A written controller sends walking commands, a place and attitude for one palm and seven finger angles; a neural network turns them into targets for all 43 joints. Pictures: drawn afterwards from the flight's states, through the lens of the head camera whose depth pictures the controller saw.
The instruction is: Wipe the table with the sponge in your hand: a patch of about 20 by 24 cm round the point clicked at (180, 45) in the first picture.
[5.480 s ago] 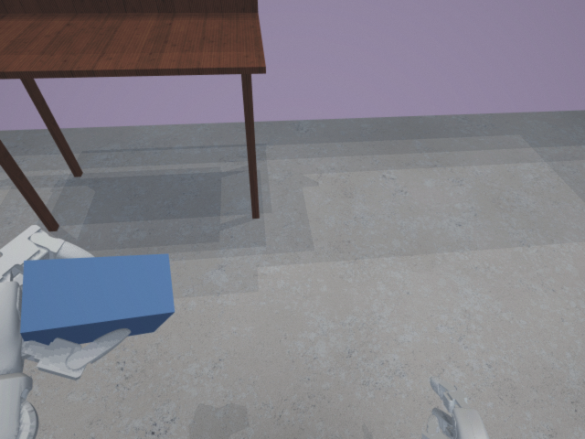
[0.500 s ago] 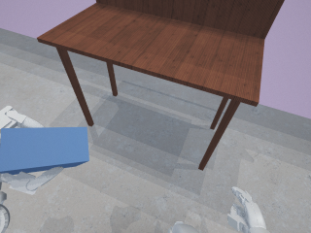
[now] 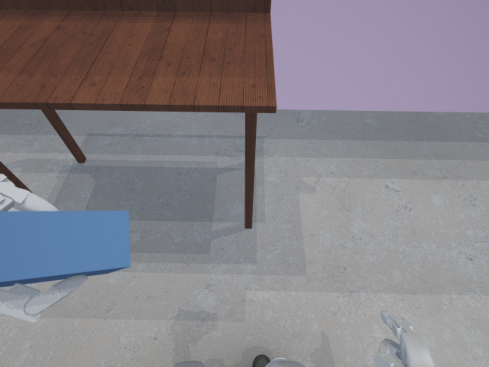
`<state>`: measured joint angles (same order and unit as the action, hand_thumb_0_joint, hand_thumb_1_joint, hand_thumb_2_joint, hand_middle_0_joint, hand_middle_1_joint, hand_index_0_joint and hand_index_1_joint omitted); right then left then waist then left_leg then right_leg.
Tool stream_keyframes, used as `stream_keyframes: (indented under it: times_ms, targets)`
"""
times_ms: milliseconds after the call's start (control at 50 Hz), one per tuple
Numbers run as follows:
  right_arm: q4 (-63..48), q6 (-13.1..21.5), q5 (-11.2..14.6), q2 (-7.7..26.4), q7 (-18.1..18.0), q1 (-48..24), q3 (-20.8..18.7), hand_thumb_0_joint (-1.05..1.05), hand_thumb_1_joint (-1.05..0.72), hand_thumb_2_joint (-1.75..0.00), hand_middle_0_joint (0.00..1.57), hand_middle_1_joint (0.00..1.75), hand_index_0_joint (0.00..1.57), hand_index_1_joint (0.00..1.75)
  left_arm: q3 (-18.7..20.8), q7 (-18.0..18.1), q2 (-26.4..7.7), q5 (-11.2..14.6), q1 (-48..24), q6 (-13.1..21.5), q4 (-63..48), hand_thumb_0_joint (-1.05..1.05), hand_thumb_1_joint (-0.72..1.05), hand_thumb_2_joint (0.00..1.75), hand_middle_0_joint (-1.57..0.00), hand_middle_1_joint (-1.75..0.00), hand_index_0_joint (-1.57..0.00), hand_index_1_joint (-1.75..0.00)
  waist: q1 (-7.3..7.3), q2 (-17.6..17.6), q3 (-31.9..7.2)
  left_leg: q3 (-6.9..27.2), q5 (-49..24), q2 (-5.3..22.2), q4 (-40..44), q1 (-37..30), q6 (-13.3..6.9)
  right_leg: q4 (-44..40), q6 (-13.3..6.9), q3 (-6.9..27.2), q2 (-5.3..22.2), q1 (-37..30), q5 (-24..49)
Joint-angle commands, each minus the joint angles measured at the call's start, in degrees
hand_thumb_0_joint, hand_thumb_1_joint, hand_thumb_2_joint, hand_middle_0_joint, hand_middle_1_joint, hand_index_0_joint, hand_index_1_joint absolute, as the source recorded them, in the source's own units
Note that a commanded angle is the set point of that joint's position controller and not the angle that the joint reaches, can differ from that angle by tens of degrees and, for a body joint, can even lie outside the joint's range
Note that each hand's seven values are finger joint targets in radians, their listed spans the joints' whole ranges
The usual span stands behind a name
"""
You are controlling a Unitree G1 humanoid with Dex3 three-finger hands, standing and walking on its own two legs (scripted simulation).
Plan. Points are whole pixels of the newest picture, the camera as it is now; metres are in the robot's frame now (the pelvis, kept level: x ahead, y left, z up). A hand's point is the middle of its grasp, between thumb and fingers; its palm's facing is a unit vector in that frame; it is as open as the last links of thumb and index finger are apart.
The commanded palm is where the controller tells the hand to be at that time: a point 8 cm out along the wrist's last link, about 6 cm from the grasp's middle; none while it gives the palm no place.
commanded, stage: turn to face it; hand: left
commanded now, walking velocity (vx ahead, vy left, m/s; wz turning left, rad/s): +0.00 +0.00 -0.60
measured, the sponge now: (79, 247) +0.23 +0.20 +0.15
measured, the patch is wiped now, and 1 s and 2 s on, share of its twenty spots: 0.00 0.00 0.00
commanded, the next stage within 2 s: take the last steps up to it in 0.60 s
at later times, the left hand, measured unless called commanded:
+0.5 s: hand (167, 256) +0.22 +0.10 +0.16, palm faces +0.09 -0.86 -0.51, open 10.1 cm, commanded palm +0.16 +0.17 +0.18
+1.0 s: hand (189, 290) +0.18 +0.07 +0.17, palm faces +0.10 -0.90 -0.43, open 10.1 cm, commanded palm +0.14 +0.14 +0.18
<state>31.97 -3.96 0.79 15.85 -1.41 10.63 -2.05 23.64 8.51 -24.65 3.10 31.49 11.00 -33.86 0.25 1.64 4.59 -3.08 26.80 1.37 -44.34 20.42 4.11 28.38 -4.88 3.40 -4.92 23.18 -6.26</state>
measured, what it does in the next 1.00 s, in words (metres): walks backwards, turning right: left foot, then right foot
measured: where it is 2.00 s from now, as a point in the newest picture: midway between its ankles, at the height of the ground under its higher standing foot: outside the picture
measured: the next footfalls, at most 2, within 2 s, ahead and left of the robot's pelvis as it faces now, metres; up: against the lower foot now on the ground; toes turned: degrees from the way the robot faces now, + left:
left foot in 0.08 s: +0.02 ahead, +0.14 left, +0.00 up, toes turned +2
right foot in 0.34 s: -0.06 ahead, -0.17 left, +0.00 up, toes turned -26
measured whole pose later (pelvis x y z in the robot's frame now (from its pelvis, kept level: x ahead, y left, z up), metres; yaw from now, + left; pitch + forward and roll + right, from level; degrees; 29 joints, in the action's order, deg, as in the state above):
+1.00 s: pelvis -0.10 -0.07 +0.00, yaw -19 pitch -1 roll +1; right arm 37.3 2.1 0.3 11.0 -2.8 11.9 0.6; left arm 17.6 8.3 -19.4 0.1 25.0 11.4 -26.2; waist 0.1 -1.8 1.7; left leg -2.1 24.5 2.7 -58.0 24.1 1.0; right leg 33.8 -4.2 -7.6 0.5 16.8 -16.5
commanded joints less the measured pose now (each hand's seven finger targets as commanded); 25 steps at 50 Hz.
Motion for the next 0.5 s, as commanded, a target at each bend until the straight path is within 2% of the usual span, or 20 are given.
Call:
stream_keyframes:
  times_ms: [0, 20, 40, 60, 80, 100, 120, 160, 200, 240, 280, 300, 320, 340, 360, 380, 400, 420, 440, 480]
  targets:
    - [-9.9, 2.9, 0.4, 3.0, 0.5, -4.2, -0.4, 0.00, -0.90, -0.90, 0.20, 0.30, 0.20, 0.30, 5.0, 1.1, -7.0, 0.3, -3.5, 2.6, -9.9, 0.00, 0.10, 1.30, -1.20, -1.60, -1.20, -1.60, -1.55, 3.7, -13.4, 1.2, -2.8, 1.4, 15.1, -8.6, -1.5, -10.3, -1.9, 19.7, 14.6, -6.6, -8.1]
    - [-10.0, 3.0, 0.1, 3.3, 0.3, -3.2, -0.4, 0.00, -0.90, -0.90, 0.20, 0.30, 0.20, 0.30, 4.7, 0.8, -7.3, 0.0, -4.9, 2.9, -11.0, 0.00, 0.10, 1.30, -1.20, -1.60, -1.20, -1.60, -0.87, 1.3, -12.9, 1.0, -4.4, 2.8, 20.5, -13.4, -2.6, -8.2, 0.0, 18.4, 12.7, -2.5, -10.9]
    - [-10.4, 3.5, -0.2, 4.4, 0.0, -3.4, -1.0, 0.00, -0.90, -0.90, 0.20, 0.30, 0.20, 0.30, 4.7, 0.5, -7.6, -0.1, -6.5, 3.5, -12.0, 0.00, 0.10, 1.30, -1.20, -1.60, -1.20, -1.60, -1.01, -3.9, -10.8, 6.8, -2.0, 8.9, 25.8, -16.0, -5.6, -2.7, 2.3, 15.8, 8.3, 3.7, -14.8]
    - [-11.2, 3.8, -0.5, 5.4, -0.2, -4.4, -1.1, 0.00, -0.90, -0.90, 0.20, 0.30, 0.20, 0.30, 5.0, 0.1, -7.5, -0.6, -7.4, 4.0, -12.3, 0.00, 0.10, 1.30, -1.20, -1.60, -1.20, -1.60, -1.61, -14.8, -8.1, 14.3, -5.8, 18.2, 28.8, -16.4, -9.7, 9.3, 5.1, 7.7, 1.9, 10.0, -18.8]
    - [-11.1, 4.5, -0.3, 3.5, -0.6, -5.2, -0.7, 0.00, -0.90, -0.90, 0.20, 0.30, 0.20, 0.30, 6.3, 0.4, -9.0, -1.5, -8.0, 3.9, -12.4, 0.00, 0.10, 1.30, -1.20, -1.60, -1.20, -1.60, -2.20, -21.1, -8.0, 16.8, -4.2, 25.5, 32.2, -8.0, -13.4, 28.7, 6.6, 0.3, 1.7, 8.4, -20.9]
    - [-11.1, 5.1, -0.3, 2.3, -0.7, -4.9, -1.2, 0.00, -0.90, -0.90, 0.20, 0.30, 0.20, 0.30, 6.7, 0.1, -10.2, -1.8, -10.1, 4.5, -13.4, 0.00, 0.10, 1.30, -1.20, -1.60, -1.20, -1.60, -2.02, -18.6, -7.0, 16.3, -3.3, 26.3, 32.5, -1.9, -14.4, 39.3, 7.2, 0.3, 3.3, 6.2, -20.2]
    - [-10.9, 5.6, -0.4, 2.5, -0.4, -4.3, -1.3, 0.00, -0.90, -0.90, 0.20, 0.30, 0.20, 0.30, 5.0, -0.2, -7.4, -1.8, -8.9, 4.2, -11.1, 0.00, 0.10, 1.30, -1.20, -1.60, -1.20, -1.60, -1.53, -16.1, -3.4, 11.7, -8.2, 24.8, 30.6, -0.1, -14.6, 41.8, 7.6, 0.3, 5.3, 8.0, -19.6]
    - [-9.9, 6.6, 0.5, 3.3, 0.4, -3.5, -1.2, 0.00, -0.90, -0.90, 0.20, 0.30, 0.20, 0.30, 0.9, -0.2, -3.8, -1.5, -9.2, 3.6, -9.3, 0.00, 0.10, 1.30, -1.20, -1.60, -1.20, -1.60, -1.83, -15.0, -1.9, 1.1, -19.3, 20.7, 25.9, -4.3, -10.6, 32.7, 8.1, -4.4, 6.4, 8.5, -19.8]
    - [-9.5, 8.0, 0.5, 3.7, 0.5, -1.6, -1.1, 0.00, -0.90, -0.90, 0.20, 0.30, 0.20, 0.30, 0.0, 0.1, -3.8, -1.6, -12.2, 3.6, -9.8, 0.00, 0.10, 1.30, -1.20, -1.60, -1.20, -1.60, -0.86, -16.3, -2.7, -2.3, -27.2, 19.1, 23.8, -6.6, -8.2, 21.6, 8.6, -8.1, 5.6, 3.3, -18.8]
    - [-9.1, 9.3, 0.1, 4.2, 0.6, -1.0, -1.1, 0.00, -0.90, -0.90, 0.20, 0.30, 0.20, 0.30, 0.5, 0.2, -4.5, -1.5, -13.0, 3.4, -7.1, 0.00, 0.10, 1.30, -1.20, -1.60, -1.20, -1.60, -0.32, -16.7, -3.7, -2.4, -31.1, 19.2, 20.6, -7.6, -7.0, 13.1, 8.6, -10.2, 4.6, -2.0, -17.8]
    - [-8.8, 10.1, 0.1, 4.1, 0.7, -0.5, -1.2, 0.00, -0.90, -0.90, 0.20, 0.30, 0.20, 0.30, 1.5, 0.2, -5.3, -1.6, -14.1, 3.3, -6.4, 0.00, 0.10, 1.30, -1.20, -1.60, -1.20, -1.60, -0.76, -14.1, -6.6, -4.4, -30.4, 17.4, 13.6, -8.6, -5.1, 3.1, 8.2, -12.1, 3.1, -9.5, -10.7]
    - [-8.8, 10.2, 0.2, 4.0, 0.9, -0.6, -1.2, 0.00, -0.90, -0.90, 0.20, 0.30, 0.20, 0.30, 1.7, 0.1, -5.5, -2.0, -13.2, 3.1, -5.6, 0.00, 0.10, 1.30, -1.20, -1.60, -1.20, -1.60, -0.77, -12.5, -7.4, -5.0, -27.6, 16.0, 9.2, -6.2, -3.9, -1.6, 7.2, -10.9, 4.4, -13.7, -5.2]
    - [-9.0, 10.1, 0.5, 2.6, 1.2, -0.7, -0.8, 0.00, -0.90, -0.90, 0.20, 0.30, 0.20, 0.30, 3.0, 0.4, -7.2, -2.1, -14.0, 3.7, -6.9, 0.00, 0.10, 1.30, -1.20, -1.60, -1.20, -1.60, -0.56, -4.8, -9.8, -6.8, -21.8, 12.6, 0.3, -3.5, -2.1, -3.9, 4.3, -3.8, 10.4, -17.8, 8.1]
    - [-9.7, 9.8, 0.4, 0.7, 0.9, -2.3, 0.0, 0.00, -0.90, -0.90, 0.20, 0.30, 0.20, 0.30, 6.4, 1.1, -10.8, -2.0, -11.8, 4.3, -6.2, 0.00, 0.10, 1.30, -1.20, -1.60, -1.20, -1.60, -1.18, 8.5, -10.8, -6.7, 0.9, 5.7, -10.3, 8.1, 0.2, -3.7, -1.6, 11.9, 20.1, -23.3, 31.5]
    - [-10.3, 9.2, 0.9, 1.2, 0.6, -3.8, -0.8, 0.00, -0.90, -0.90, 0.20, 0.30, 0.20, 0.30, 7.6, 1.0, -10.3, -0.5, -7.8, 3.3, -4.7, 0.00, 0.10, 1.30, -1.20, -1.60, -1.20, -1.60, -2.59, 16.7, -13.9, -0.1, 8.0, 3.5, -19.5, 9.4, 0.1, -6.3, -3.4, 20.0, 23.6, -20.2, 30.7]
    - [-10.2, 8.3, 0.5, 0.7, 0.5, -4.9, -0.5, 0.00, -0.90, -0.90, 0.20, 0.30, 0.20, 0.30, 8.2, 0.9, -10.8, 0.0, -5.5, 3.3, -7.8, 0.00, 0.10, 1.30, -1.20, -1.60, -1.20, -1.60, -2.15, 13.4, -13.6, 4.2, 5.7, 4.1, -23.9, 10.4, 0.0, -6.6, -4.4, 20.4, 24.1, -19.0, 24.6]
    - [-9.4, 7.0, 0.2, -0.3, 0.7, -5.3, 0.5, 0.00, -0.90, -0.90, 0.20, 0.30, 0.20, 0.30, 10.0, 1.1, -11.0, 0.2, -1.7, 3.6, -8.7, 0.00, 0.10, 1.30, -1.20, -1.60, -1.20, -1.60, -1.81, 7.3, -15.0, 5.2, 3.8, 4.6, -24.9, 12.3, 0.1, -4.8, -5.8, 18.0, 23.6, -21.1, 21.3]
    - [-9.2, 6.2, 0.1, -1.0, 0.9, -5.7, 1.3, 0.00, -0.90, -0.90, 0.20, 0.30, 0.20, 0.30, 9.7, 1.2, -9.7, 0.4, -0.1, 4.2, -11.0, 0.00, 0.10, 1.30, -1.20, -1.60, -1.20, -1.60, -1.38, 4.3, -16.1, 4.5, 2.1, 4.4, -22.8, 11.1, 0.2, -4.2, -5.5, 13.8, 21.8, -21.5, 20.9]
    - [-8.7, 5.8, -0.2, -1.0, 0.6, -6.2, 1.3, 0.00, -0.90, -0.90, 0.20, 0.30, 0.20, 0.30, 10.1, 1.4, -9.5, 0.4, 0.9, 4.6, -11.4, 0.00, 0.10, 1.30, -1.20, -1.60, -1.20, -1.60, -0.99, 3.5, -16.3, 3.4, 0.9, 3.9, -19.9, 9.6, 0.3, -4.6, -5.0, 11.4, 20.7, -20.0, 20.7]
    - [-8.4, 5.7, -0.4, -0.4, 0.1, -6.4, 0.8, 0.00, -0.90, -0.90, 0.20, 0.30, 0.20, 0.30, 10.3, 1.6, -9.3, 0.3, 1.1, 4.8, -11.8, 0.00, 0.10, 1.30, -1.20, -1.60, -1.20, -1.60, -0.64, 4.2, -16.0, 2.0, -0.4, 3.3, -13.2, 5.8, 0.0, -6.4, -4.8, 10.5, 19.9, -16.4, 16.2]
